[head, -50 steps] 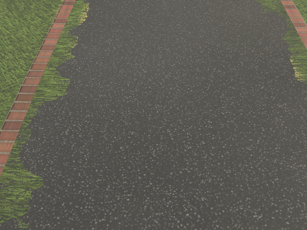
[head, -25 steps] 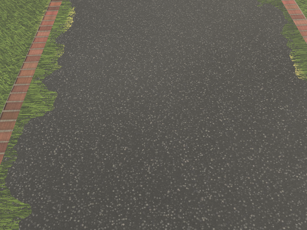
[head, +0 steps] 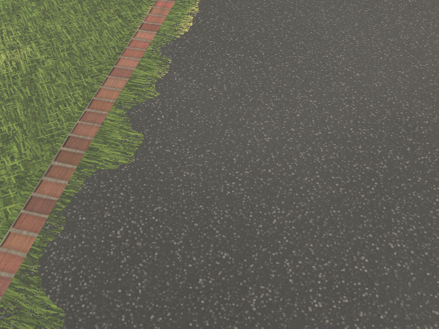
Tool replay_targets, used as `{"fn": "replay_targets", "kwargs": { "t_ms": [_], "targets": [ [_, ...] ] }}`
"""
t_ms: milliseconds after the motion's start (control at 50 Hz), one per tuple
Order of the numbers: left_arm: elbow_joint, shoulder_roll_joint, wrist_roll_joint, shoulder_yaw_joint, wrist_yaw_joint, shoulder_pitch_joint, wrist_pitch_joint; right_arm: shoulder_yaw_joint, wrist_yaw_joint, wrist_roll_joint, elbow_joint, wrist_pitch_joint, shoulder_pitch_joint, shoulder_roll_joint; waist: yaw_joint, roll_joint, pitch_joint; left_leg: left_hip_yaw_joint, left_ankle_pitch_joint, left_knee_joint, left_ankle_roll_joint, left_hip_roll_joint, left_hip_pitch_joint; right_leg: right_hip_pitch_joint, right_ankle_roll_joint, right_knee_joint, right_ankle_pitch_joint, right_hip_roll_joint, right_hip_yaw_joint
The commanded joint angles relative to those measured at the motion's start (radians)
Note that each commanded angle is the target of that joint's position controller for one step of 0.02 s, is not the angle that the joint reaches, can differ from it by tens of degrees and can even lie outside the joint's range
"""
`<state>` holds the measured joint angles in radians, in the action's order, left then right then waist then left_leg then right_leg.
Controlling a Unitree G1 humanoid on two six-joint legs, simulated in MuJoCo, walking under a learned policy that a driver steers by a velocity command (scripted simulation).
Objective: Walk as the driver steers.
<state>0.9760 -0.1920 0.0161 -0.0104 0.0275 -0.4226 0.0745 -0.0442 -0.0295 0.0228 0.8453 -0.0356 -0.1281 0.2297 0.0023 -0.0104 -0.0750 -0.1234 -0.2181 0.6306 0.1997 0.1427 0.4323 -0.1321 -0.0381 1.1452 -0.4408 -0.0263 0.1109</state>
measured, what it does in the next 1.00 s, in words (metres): walks ahead, turning left: right foot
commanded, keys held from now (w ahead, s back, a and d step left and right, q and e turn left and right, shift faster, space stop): w+q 0.42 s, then w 0.58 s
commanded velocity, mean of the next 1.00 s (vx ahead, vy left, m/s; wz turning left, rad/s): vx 0.50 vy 0.00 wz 0.36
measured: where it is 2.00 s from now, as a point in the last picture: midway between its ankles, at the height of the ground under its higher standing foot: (161, 170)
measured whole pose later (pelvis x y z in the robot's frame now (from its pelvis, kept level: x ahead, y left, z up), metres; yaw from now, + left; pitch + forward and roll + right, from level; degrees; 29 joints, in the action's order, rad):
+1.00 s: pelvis +0.52 +0.04 +0.03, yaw +22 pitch +1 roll -2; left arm 0.96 -0.21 0.01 -0.02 -0.01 -0.50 0.08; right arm 0.01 -0.04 0.03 0.76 -0.05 0.01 0.21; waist -0.09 -0.02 -0.04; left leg -0.05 -0.12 0.55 0.07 -0.02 0.49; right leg 0.06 -0.03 0.26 -0.34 -0.05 0.04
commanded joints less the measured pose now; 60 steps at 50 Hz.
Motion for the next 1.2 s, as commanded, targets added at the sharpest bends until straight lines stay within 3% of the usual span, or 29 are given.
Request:
{"fn": "replay_targets", "kwargs": {
  "t_ms": [20,40,60,120,240,380,420,440,480,500,520,540,560,580,600,620,660,720,840,920,980,1020,1040,1060,1080,1100,1120,1160,1200],
  "targets": [
    [-0.178,-0.170,0.004,-0.030,-0.024,0.115,0.047,-0.058,0.020,-0.021,0.021,0.012,-0.204,0.174,0.065,0.022,0.082,0.753,-0.163,-0.426,0.244,-0.435,-0.506,-0.639,-0.012,0.300,0.088,0.051,-0.184],
    [-0.172,-0.167,0.007,-0.034,-0.023,0.125,0.045,-0.047,0.020,-0.013,0.019,0.006,-0.162,0.130,0.011,0.100,0.007,0.673,-0.048,-0.446,0.189,-0.392,-0.368,-0.577,-0.004,0.208,0.120,0.085,-0.175],
    [-0.173,-0.155,0.022,-0.031,-0.022,0.116,0.026,-0.040,0.024,-0.014,0.015,-0.006,-0.149,0.115,-0.023,0.119,0.001,0.600,0.073,-0.443,0.160,-0.345,-0.284,-0.506,0.014,0.147,0.120,0.105,-0.181],
    [-0.186,-0.113,0.038,-0.022,-0.030,0.117,-0.026,-0.038,0.023,-0.021,0.026,-0.037,-0.173,0.143,-0.048,0.069,0.021,0.452,0.281,-0.444,0.120,-0.259,-0.175,-0.416,0.056,0.006,0.151,0.128,-0.146],
    [-0.286,-0.131,0.029,-0.026,-0.039,0.371,-0.046,-0.042,0.027,-0.025,0.047,-0.029,-0.330,0.158,0.054,-0.034,0.022,0.447,0.347,-0.421,0.012,-0.212,-0.307,-0.575,0.089,-0.251,0.404,0.118,-0.121],
    [-0.372,-0.132,0.018,-0.010,-0.055,0.575,-0.029,-0.044,0.043,-0.006,0.044,-0.024,-0.426,0.172,0.120,-0.074,0.017,0.515,0.496,-0.324,0.026,-0.235,-0.501,-0.616,0.070,-0.468,0.386,0.045,-0.118],
    [-0.383,-0.145,0.011,-0.010,-0.054,0.559,-0.019,-0.048,0.050,-0.003,0.032,-0.025,-0.400,0.186,0.097,-0.089,0.022,0.538,0.537,-0.293,0.011,-0.251,-0.492,-0.515,0.049,-0.549,0.371,0.027,-0.131],
    [-0.369,-0.156,0.008,-0.013,-0.051,0.501,-0.014,-0.049,0.053,-0.004,0.023,-0.026,-0.361,0.194,0.061,-0.094,0.033,0.526,0.575,-0.274,-0.009,-0.252,-0.457,-0.405,0.032,-0.599,0.357,0.016,-0.127],
    [-0.296,-0.203,0.006,-0.036,-0.032,0.269,0.000,-0.048,0.043,-0.009,0.019,-0.038,-0.315,0.206,-0.041,-0.061,0.134,0.475,0.760,-0.068,-0.056,-0.206,-0.396,-0.075,-0.015,-0.682,0.350,-0.024,-0.100],
    [-0.264,-0.240,0.019,-0.050,-0.017,0.118,0.013,-0.043,0.032,-0.017,0.014,-0.050,-0.310,0.188,-0.108,-0.027,0.228,0.439,0.623,0.132,-0.075,-0.158,-0.284,0.155,-0.051,-0.687,0.323,0.068,-0.177],
    [-0.259,-0.315,0.045,-0.068,-0.001,-0.013,0.014,-0.020,0.030,-0.036,-0.012,-0.057,-0.374,0.093,-0.113,0.136,0.378,0.336,0.153,0.427,-0.101,-0.075,-0.092,0.398,-0.119,-0.694,0.169,0.340,-0.512],
    [-0.235,-0.341,0.033,-0.083,-0.012,0.003,-0.002,-0.022,0.033,-0.039,-0.006,-0.050,-0.478,0.110,-0.045,0.326,0.424,0.264,-0.307,0.616,-0.118,0.019,0.093,0.437,-0.229,-0.835,0.133,0.460,-0.915],
    [-0.252,-0.243,0.015,-0.070,-0.022,0.097,-0.008,-0.025,0.038,-0.005,0.023,-0.036,-0.432,0.152,-0.016,0.137,0.244,0.280,-0.217,0.670,-0.113,-0.065,0.167,0.279,-0.218,-0.866,0.005,0.420,-0.838],
    [-0.259,-0.173,0.008,-0.055,-0.029,0.160,-0.005,-0.022,0.028,0.006,0.010,-0.034,-0.331,0.144,-0.020,0.033,0.131,0.267,-0.140,0.638,-0.117,-0.091,0.159,0.143,-0.202,-0.887,0.039,0.365,-0.680],
    [-0.249,-0.146,0.014,-0.047,-0.033,0.183,-0.001,-0.019,0.021,0.006,-0.007,-0.032,-0.283,0.126,-0.005,0.016,0.077,0.257,-0.108,0.586,-0.119,-0.118,0.146,0.059,-0.175,-0.914,0.137,0.315,-0.568],
    [-0.228,-0.142,0.013,-0.043,-0.031,0.166,0.006,-0.018,0.013,0.015,-0.020,-0.025,-0.257,0.121,0.006,0.055,0.058,0.253,-0.103,0.543,-0.123,-0.137,0.133,0.016,-0.163,-0.927,0.236,0.279,-0.491],
    [-0.191,-0.142,0.006,-0.042,-0.038,0.121,0.024,-0.011,0.002,0.021,-0.015,-0.012,-0.266,0.101,0.020,0.097,0.070,0.235,-0.097,0.509,-0.130,-0.137,0.101,-0.011,-0.157,-0.939,0.399,0.245,-0.402],
    [-0.154,-0.150,-0.005,-0.044,-0.045,0.069,0.041,-0.004,-0.008,0.025,-0.041,-0.006,-0.190,0.088,0.023,0.100,0.055,0.203,-0.035,0.448,-0.142,-0.160,0.176,0.004,-0.173,-0.980,0.475,0.239,-0.329],
    [-0.100,-0.157,-0.011,-0.043,-0.045,-0.031,0.032,0.033,-0.021,0.014,-0.125,-0.014,0.088,0.044,-0.035,0.093,0.012,0.090,0.176,0.115,-0.170,-0.196,0.162,0.000,-0.143,-1.011,0.573,0.186,-0.199],
    [-0.067,-0.181,-0.004,-0.046,-0.039,-0.089,0.023,0.036,-0.014,0.005,-0.149,-0.018,0.177,0.062,-0.058,0.094,0.004,0.067,0.154,-0.010,-0.153,-0.176,0.108,0.082,-0.138,-0.970,0.634,0.229,-0.203],
    [-0.048,-0.193,0.000,-0.047,-0.030,-0.089,0.012,0.027,-0.003,0.010,-0.141,-0.027,0.144,0.079,-0.029,0.097,0.017,0.056,0.058,-0.091,-0.114,-0.141,0.007,0.146,-0.124,-0.868,0.793,0.253,-0.199],
    [-0.040,-0.184,-0.007,-0.042,-0.028,-0.086,0.005,0.004,0.014,0.026,-0.056,-0.045,-0.094,0.120,0.069,0.051,0.147,0.060,0.069,-0.184,-0.065,-0.114,-0.320,0.083,-0.091,-0.580,0.895,0.194,-0.136],
    [-0.079,-0.153,-0.012,-0.030,-0.028,-0.060,0.008,-0.018,0.028,0.047,-0.024,-0.052,-0.279,0.194,0.144,-0.036,0.273,0.288,-0.031,-0.202,-0.007,-0.326,-0.570,-0.106,-0.068,-0.307,0.611,0.151,-0.096],
    [-0.104,-0.049,-0.033,-0.009,-0.032,-0.161,0.007,-0.042,0.034,0.044,-0.013,-0.041,-0.321,0.278,0.095,-0.250,0.367,0.727,-0.062,-0.293,0.126,-0.589,-0.796,-0.455,-0.028,0.027,-0.063,-0.014,-0.028],
    [-0.089,-0.178,0.000,-0.042,-0.023,-0.090,-0.003,-0.038,0.028,-0.004,-0.010,-0.029,-0.297,0.219,0.108,-0.094,0.290,0.755,-0.112,-0.343,0.122,-0.550,-0.704,-0.552,-0.039,0.099,-0.065,0.019,-0.128],
    [-0.114,-0.172,-0.001,-0.046,-0.029,-0.011,0.001,-0.023,0.024,-0.010,-0.016,-0.031,-0.207,0.167,0.065,-0.073,0.154,0.601,-0.063,-0.366,0.093,-0.495,-0.578,-0.570,-0.047,0.081,0.030,0.065,-0.146],
    [-0.117,-0.149,-0.003,-0.042,-0.035,0.021,0.004,-0.014,0.018,-0.007,-0.019,-0.039,-0.154,0.123,0.037,-0.052,0.099,0.502,0.039,-0.403,0.063,-0.445,-0.461,-0.525,-0.043,0.026,0.092,0.093,-0.148],
    [-0.100,-0.124,0.015,-0.040,-0.046,0.004,-0.018,-0.004,0.021,-0.009,-0.004,-0.051,-0.127,0.083,-0.018,-0.068,0.059,0.370,0.135,-0.455,0.012,-0.367,-0.330,-0.427,-0.022,-0.046,0.131,0.120,-0.138],
    [-0.097,-0.105,0.022,-0.039,-0.057,0.010,-0.035,-0.006,0.022,-0.013,0.021,-0.066,-0.164,0.089,-0.033,-0.054,0.062,0.320,0.227,-0.480,0.016,-0.348,-0.307,-0.409,-0.007,-0.065,0.163,0.117,-0.120]
  ]
}}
